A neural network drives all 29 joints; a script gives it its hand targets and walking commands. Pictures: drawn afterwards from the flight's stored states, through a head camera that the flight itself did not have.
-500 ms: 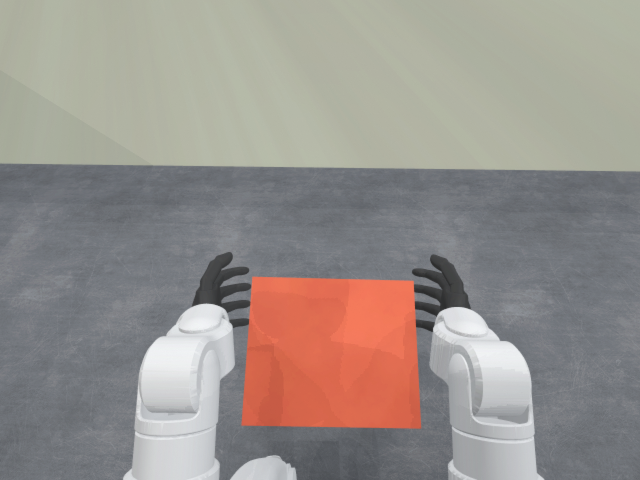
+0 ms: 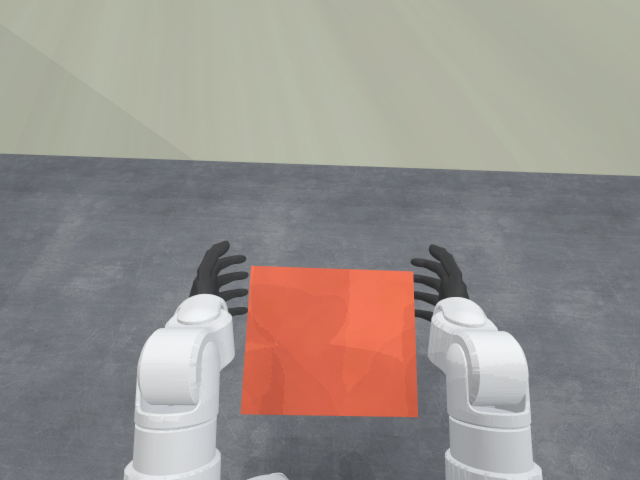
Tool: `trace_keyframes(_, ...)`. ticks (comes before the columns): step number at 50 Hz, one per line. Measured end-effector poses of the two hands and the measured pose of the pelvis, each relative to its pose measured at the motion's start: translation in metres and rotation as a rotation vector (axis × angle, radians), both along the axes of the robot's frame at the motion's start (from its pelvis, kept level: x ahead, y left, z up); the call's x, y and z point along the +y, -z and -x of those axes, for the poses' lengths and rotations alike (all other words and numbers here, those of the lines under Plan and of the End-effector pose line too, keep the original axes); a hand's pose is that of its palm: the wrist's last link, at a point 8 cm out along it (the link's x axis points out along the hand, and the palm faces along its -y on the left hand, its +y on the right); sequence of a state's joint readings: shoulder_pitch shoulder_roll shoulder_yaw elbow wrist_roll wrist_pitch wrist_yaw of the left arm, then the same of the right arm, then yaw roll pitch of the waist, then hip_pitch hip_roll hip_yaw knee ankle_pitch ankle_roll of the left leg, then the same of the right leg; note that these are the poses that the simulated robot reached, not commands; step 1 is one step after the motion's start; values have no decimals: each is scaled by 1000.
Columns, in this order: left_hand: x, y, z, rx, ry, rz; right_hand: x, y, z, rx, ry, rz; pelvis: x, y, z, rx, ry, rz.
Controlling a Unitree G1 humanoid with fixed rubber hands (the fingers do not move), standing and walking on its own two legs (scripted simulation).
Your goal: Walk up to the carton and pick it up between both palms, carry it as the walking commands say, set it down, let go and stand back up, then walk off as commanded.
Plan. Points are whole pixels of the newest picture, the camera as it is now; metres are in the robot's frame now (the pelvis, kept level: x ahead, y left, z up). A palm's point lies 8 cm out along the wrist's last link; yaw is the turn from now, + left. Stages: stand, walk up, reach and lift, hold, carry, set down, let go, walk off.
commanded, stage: carry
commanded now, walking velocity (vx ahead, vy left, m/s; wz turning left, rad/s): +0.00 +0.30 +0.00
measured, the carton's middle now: (325, 338) +0.30 +0.01 -0.01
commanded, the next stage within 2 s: none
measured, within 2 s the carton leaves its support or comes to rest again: neither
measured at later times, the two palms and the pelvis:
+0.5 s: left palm (6, 353) +0.22 +0.34 +0.09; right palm (260, 340) +0.24 +0.08 +0.09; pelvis -0.05 +0.19 +0.01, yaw +1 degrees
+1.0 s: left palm out of the picture +0.18 +0.53 +0.09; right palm (61, 386) +0.19 +0.26 +0.10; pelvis -0.10 +0.39 +0.00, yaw +0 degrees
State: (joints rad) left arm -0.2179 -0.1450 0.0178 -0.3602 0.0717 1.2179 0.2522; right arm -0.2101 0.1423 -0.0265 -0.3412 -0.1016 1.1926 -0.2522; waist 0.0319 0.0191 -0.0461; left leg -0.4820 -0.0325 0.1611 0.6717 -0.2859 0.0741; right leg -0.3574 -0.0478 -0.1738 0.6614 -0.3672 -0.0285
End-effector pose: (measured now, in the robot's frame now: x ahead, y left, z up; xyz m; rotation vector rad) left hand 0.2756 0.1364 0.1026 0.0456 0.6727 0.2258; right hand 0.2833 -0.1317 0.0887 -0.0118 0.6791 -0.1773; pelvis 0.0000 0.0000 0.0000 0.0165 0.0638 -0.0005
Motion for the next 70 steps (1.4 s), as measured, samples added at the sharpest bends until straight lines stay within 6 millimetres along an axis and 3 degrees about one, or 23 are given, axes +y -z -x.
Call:
trace_keyframes(5, 22, -6, 7, 46, 44, -19, 22, -4, 20, 42, 32, -17, 33, -14, 7, -14, -5, -13)
trace_keyframes(9, 50, -11, 10, 32, 45, -24, 50, -15, 26, 24, 42, -22, 63, -18, 14, -21, -6, -30)
trace_keyframes(13, 90, -10, 12, 0, 39, -8, 91, -22, 26, -11, 48, -2, 102, -13, 20, -20, -12, -34)
trace_keyframes(16, 127, 2, 15, -11, 30, 14, 129, -17, 26, -24, 45, 28, 136, 0, 23, -20, -17, -22)
trace_keyframes(22, 190, 19, 42, 67, -42, 66, 191, -2, 35, 78, -37, 75, 176, -5, 39, -16, -11, 22)
trace_keyframes(30, 226, -1, 55, -4, -20, 8, 226, -2, 52, 9, -14, 8, 221, -1, 56, -8, -6, 1)
trace_keyframes(35, 246, -9, 62, 34, 31, -13, 246, -6, 74, 41, 24, -9, 254, -13, 65, -18, -13, -9)
trace_keyframes(39, 273, -13, 66, 27, 37, -19, 274, -16, 83, 30, 39, -17, 285, -18, 73, -25, -12, -26)
trace_keyframes(43, 312, -11, 70, -2, 33, -6, 313, -22, 86, -3, 49, 0, 324, -13, 82, -24, -16, -32)
trace_keyframes(46, 349, 1, 75, -12, 25, 17, 351, -18, 88, -14, 46, 32, 357, -1, 87, -26, -20, -24)
trace_keyframes(52, 411, 18, 105, 68, -44, 70, 412, -4, 99, 78, -34, 78, 397, -6, 104, -18, -11, 21)
trace_keyframes(60, 448, -1, 121, -1, -26, 12, 449, -4, 118, 9, -14, 11, 443, -2, 125, -7, -8, 1)
trace_keyframes(64, 465, -8, 129, 29, 19, -4, 465, -6, 138, 35, 18, -2, 469, -12, 134, -16, -15, -4)
trace_keyframes(70, 506, -13, 137, 17, 34, -11, 507, -19, 154, 18, 44, -9, 517, -18, 147, -25, -14, -27)
